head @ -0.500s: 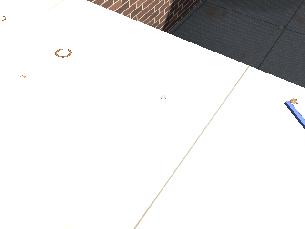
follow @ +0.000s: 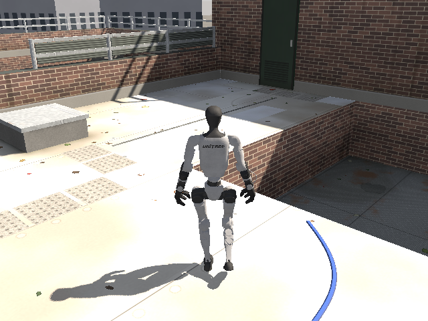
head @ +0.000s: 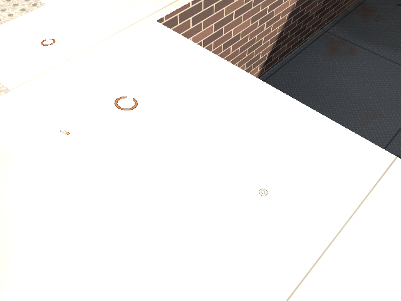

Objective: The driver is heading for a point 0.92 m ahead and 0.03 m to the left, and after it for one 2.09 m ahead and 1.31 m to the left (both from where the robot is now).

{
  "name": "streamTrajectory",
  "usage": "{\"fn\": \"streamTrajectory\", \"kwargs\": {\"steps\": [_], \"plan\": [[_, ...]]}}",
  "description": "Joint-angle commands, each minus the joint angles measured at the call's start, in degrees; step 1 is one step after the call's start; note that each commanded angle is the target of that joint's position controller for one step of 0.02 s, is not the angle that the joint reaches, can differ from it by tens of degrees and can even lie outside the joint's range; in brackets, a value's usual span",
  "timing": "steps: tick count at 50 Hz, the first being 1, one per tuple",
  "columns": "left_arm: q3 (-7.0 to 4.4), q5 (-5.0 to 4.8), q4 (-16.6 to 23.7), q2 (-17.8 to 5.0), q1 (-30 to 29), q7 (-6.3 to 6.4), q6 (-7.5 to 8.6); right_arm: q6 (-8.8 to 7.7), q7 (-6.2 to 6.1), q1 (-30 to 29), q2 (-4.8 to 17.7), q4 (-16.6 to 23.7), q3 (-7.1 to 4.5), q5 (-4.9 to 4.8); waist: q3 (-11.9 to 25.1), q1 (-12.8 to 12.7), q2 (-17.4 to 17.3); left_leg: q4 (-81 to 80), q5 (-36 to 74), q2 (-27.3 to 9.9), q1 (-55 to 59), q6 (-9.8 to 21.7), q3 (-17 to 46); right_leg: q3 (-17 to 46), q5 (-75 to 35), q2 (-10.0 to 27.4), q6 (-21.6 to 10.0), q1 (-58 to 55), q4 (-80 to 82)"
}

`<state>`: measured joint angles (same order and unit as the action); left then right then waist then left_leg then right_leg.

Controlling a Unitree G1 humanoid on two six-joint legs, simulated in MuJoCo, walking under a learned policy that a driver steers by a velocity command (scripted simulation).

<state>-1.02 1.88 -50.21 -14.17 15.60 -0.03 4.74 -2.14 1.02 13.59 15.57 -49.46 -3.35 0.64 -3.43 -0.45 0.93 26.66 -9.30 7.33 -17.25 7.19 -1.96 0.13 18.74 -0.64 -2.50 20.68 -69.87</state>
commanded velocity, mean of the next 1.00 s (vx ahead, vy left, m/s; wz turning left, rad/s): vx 0.22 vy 0.00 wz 0.22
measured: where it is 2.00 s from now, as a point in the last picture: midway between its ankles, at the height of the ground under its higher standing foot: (201, 208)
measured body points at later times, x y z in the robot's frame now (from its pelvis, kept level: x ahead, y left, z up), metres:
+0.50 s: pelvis +0.16 -0.03 +0.00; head +0.21 -0.04 +0.45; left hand +0.23 +0.25 -0.11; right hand +0.31 -0.29 -0.14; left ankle +0.08 +0.07 -0.65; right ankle +0.29 -0.08 -0.73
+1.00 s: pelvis +0.24 -0.03 +0.01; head +0.23 -0.01 +0.46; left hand +0.30 +0.26 -0.11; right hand +0.23 -0.29 -0.12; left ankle +0.10 +0.04 -0.73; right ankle +0.36 -0.14 -0.68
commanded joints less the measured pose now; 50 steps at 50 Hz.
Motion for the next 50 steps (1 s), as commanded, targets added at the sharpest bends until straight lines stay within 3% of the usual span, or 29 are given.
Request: {"fn": "streamTrajectory", "kwargs": {"steps": [1, 2, 4, 7, 10, 13, 15, 16, 17, 18, 19, 20, 21, 22, 25, 26, 28, 32, 34, 35, 36, 37, 38, 39, 41, 42, 44, 50], "plan": [[-1.05, 1.10, 4.72, -5.66, 1.39, -0.44, -1.01, -1.13, -0.47, 4.10, 5.69, 1.12, -1.28, -0.52, 2.45, -1.26, -1.19, -14.01, 14.50, -16.14, 8.02, 9.74, 21.11, 2.89, -1.07, 4.94, 2.20, 10.92, 3.12], [-0.90, 1.24, 5.07, -5.21, 1.14, -0.55, -1.68, -1.52, -0.47, 4.84, 6.64, 0.85, -1.55, -0.65, 2.63, -1.42, -1.81, -14.42, 15.82, -15.19, 6.87, 9.80, 19.87, 2.07, -1.38, 5.06, 2.99, 10.87, 5.07], [-0.81, 0.69, 6.34, -5.00, -1.54, -0.24, -2.27, -1.73, -0.54, 5.59, 8.32, 0.83, -1.92, -0.47, 0.92, -1.44, -1.76, -13.00, 33.33, -14.01, 4.45, 9.10, 16.80, 0.30, -3.78, 4.27, 4.90, 11.10, 10.00], [-0.52, 0.12, 8.31, -4.53, -6.06, 0.40, -2.56, -0.91, -0.66, 7.97, 8.41, 0.50, -2.03, -0.59, 3.37, 0.38, -3.60, -7.09, 51.92, -10.38, 6.11, 3.77, 12.49, -1.34, -8.94, 1.59, 5.63, 9.83, 18.40], [-0.40, -0.84, 9.89, -5.16, -9.74, 0.81, -3.09, 0.67, -1.51, 10.24, 8.23, 0.69, -2.15, -0.70, 6.23, 2.83, -6.28, -3.02, 52.48, -9.35, 10.63, -0.49, 14.11, -0.87, -13.16, -0.56, 4.56, 9.54, 23.86], [-0.17, -1.18, 9.90, -5.82, -10.33, 1.31, -2.99, 2.05, -2.53, 10.13, 7.55, 1.28, -2.08, -0.01, 6.16, 3.71, -6.99, 0.33, 50.77, -10.30, 14.00, -1.64, 16.06, -0.26, -13.19, -1.51, 3.45, 8.06, 30.31], [-0.56, -1.13, 8.46, -7.50, -5.83, 1.79, -2.60, 2.54, -2.98, 7.63, 7.81, 2.34, -2.18, 0.53, 5.94, 1.74, -7.43, 4.09, 49.60, -11.17, 13.72, -2.40, 18.38, 1.27, -12.07, -1.47, 1.83, 2.20, 36.59], [-0.87, -0.96, 7.29, -8.42, -2.17, 2.18, -2.26, 2.48, -3.02, 5.61, 8.35, 3.02, -2.27, 0.28, 6.12, -0.37, -7.01, 7.77, 48.45, -10.61, 12.93, -3.12, 18.81, 1.62, -15.30, -1.19, 0.69, -2.70, 42.32], [-1.10, -0.74, 6.25, -9.12, 1.99, 2.76, -1.55, 2.16, -2.78, 3.81, 8.41, 3.95, -2.14, -0.48, 7.57, -2.96, -4.39, 14.69, 41.12, -8.38, 9.56, -4.38, 17.91, 3.60, -29.26, 2.04, -0.93, -11.35, 48.57], [-1.36, -0.93, 7.27, -12.12, 4.09, 3.38, -1.27, 1.72, -2.52, 6.18, 5.53, 6.04, -1.36, -1.12, 14.57, -2.41, 5.85, 30.34, 5.70, -2.70, 2.00, -5.76, 12.95, 16.24, -63.40, 16.68, -5.62, -23.56, 43.76], [-1.49, -2.32, 7.72, -12.32, 2.32, 2.95, -2.78, 2.56, -3.06, 14.54, 4.01, 4.84, -1.60, -1.51, 20.60, 1.42, 13.22, 41.74, -33.48, 6.29, -3.60, -6.87, 9.26, 27.53, -90.01, 28.32, -16.45, -26.49, 42.50], [-1.14, -3.07, 8.32, -9.57, 1.42, 2.47, -3.58, 3.58, -3.30, 14.51, 7.47, 2.31, -2.01, 0.51, 19.57, 1.27, 5.68, 47.33, -30.03, 3.63, -4.59, -7.04, 11.48, 27.50, -79.49, 26.77, -17.80, -21.61, 45.20], [-0.57, -2.61, 8.89, -6.98, -2.24, 2.44, -3.99, 4.59, -3.12, 10.71, 8.00, 2.09, -2.22, 0.97, 14.11, 1.70, 2.05, 48.68, -25.85, 2.27, -5.37, -7.53, 11.89, 21.64, -64.52, 22.00, -15.79, -16.04, 46.59], [-0.09, -1.65, 9.38, -5.66, -5.83, 2.51, -4.69, 5.48, -2.89, 8.27, 7.62, 2.63, -2.15, 0.96, 10.37, 2.79, 1.68, 47.39, -23.14, 1.42, -6.20, -8.08, 11.37, 17.78, -51.95, 17.91, -12.93, -11.76, 48.34], [0.04, 0.12, 9.17, -5.49, -8.67, 1.77, -5.08, 6.95, -1.50, 9.75, 5.69, 1.49, -1.13, 0.86, 8.76, 3.96, 7.45, 38.84, -16.58, -0.45, -0.18, -8.94, 7.12, 11.80, -5.12, 9.74, -8.00, -1.75, 56.66], [-0.27, -0.08, 8.36, -6.38, -8.23, 1.50, -5.02, 6.88, -1.09, 10.19, 5.15, 1.34, -0.71, 1.02, 8.11, 4.09, 9.40, 33.55, -17.60, -0.57, 0.62, -8.90, 4.99, 12.07, 4.88, 8.61, -7.04, -1.08, 59.12], [-1.30, -0.51, 6.60, -8.98, -5.76, 1.32, -5.03, 6.41, -0.75, 9.50, 5.18, 0.69, -0.13, 1.19, 6.02, 3.08, 10.36, 25.15, -20.99, -0.91, 2.78, -7.90, 1.67, 14.13, 13.04, 9.41, -7.23, -0.24, 62.90], [-2.79, -1.04, 4.51, -10.85, -2.63, 0.91, -6.02, 4.75, -0.97, 10.59, 4.93, -1.13, 0.69, 0.83, 4.91, 2.88, 8.91, 9.31, -20.45, -1.46, 10.69, -3.42, -1.57, 15.38, 16.94, 10.57, -6.84, 0.70, 64.94], [-3.31, -1.48, 4.93, -10.49, -5.54, 1.18, -7.02, 3.81, -1.33, 18.16, 4.31, -4.48, 1.10, 1.05, 1.84, 6.82, 7.93, -7.49, -13.46, -0.73, 20.87, -0.10, -5.10, 10.73, 18.94, 6.43, -2.67, 6.91, 63.44], [-3.17, -1.50, 5.90, -8.20, -8.17, 1.22, -7.17, 3.34, -1.91, 22.19, 5.41, -6.65, 1.01, 1.45, -2.22, 8.33, 2.58, -17.09, -15.64, -2.75, 25.33, 1.91, -1.43, 6.05, 17.83, 1.91, 1.27, 13.75, 55.27], [-1.82, -2.44, 5.46, -1.36, -4.11, 0.99, -6.89, 2.82, -2.40, 17.44, 6.20, -5.62, 1.03, 1.29, 0.57, 4.59, -15.93, -20.75, -30.52, -19.07, 27.54, 2.83, 20.37, -0.01, 16.79, -2.75, 0.69, 20.63, 29.87], [-2.24, -1.48, 8.05, -4.59, -8.53, 0.79, -6.12, 2.66, -2.63, 10.45, 9.91, -2.80, 0.10, 1.04, -7.05, 3.63, -11.59, -26.86, -41.05, -30.53, 13.54, 7.76, 35.66, 1.23, 4.09, -2.99, 1.18, 27.87, 24.85], [-3.01, -1.33, 8.39, -7.00, -10.40, 0.00, -5.57, 2.00, -2.83, 7.13, 9.58, -3.12, -0.07, 0.75, -9.71, 0.84, -6.13, -28.16, -38.47, -28.72, 7.73, 7.94, 33.31, 6.27, -3.55, 0.51, 0.94, 25.08, 21.03], [-3.49, -0.99, 6.50, -8.00, -6.96, -1.04, -4.87, 0.74, -2.54, 3.59, 8.74, -2.59, 0.04, 0.48, -7.53, -1.68, -4.54, -26.93, -29.67, -24.67, 9.13, 5.67, 27.34, 6.15, -7.63, 0.10, 1.09, 23.07, 18.60], [-3.88, 0.46, 3.26, -8.20, -2.31, -1.96, -4.49, -1.02, -2.00, 4.77, 8.29, -3.22, 0.01, 0.05, -1.65, -1.85, -4.46, -24.64, -19.95, -19.27, 13.92, 3.30, 17.61, 2.10, -9.13, 0.08, 2.01, 20.66, 13.14], [-3.71, 0.63, 3.27, -7.26, -2.88, -2.18, -4.50, -1.58, -1.77, 6.90, 6.95, -4.16, 0.34, -0.15, -1.09, -0.93, -5.35, -24.38, -19.38, -18.52, 14.34, 3.27, 16.17, 1.07, -9.45, 0.82, 2.30, 20.79, 11.91], [-3.16, 0.26, 4.93, -5.46, -7.86, -2.24, -4.45, -2.00, -1.58, 11.72, 5.25, -6.44, 0.65, 0.05, -3.99, 1.41, -6.79, -24.54, -17.01, -18.63, 15.58, 4.30, 15.28, -0.19, -10.61, 2.75, 3.12, 24.31, 13.43], [-1.92, 0.09, 8.29, -3.38, -18.29, -2.59, -3.69, -2.15, -1.93, 18.68, 5.78, -9.27, 0.46, 0.66, -6.01, 6.48, -7.86, -21.53, -2.03, -19.18, 20.24, 4.91, 11.75, -4.09, -10.42, 3.75, 3.66, 22.55, 28.14]]}}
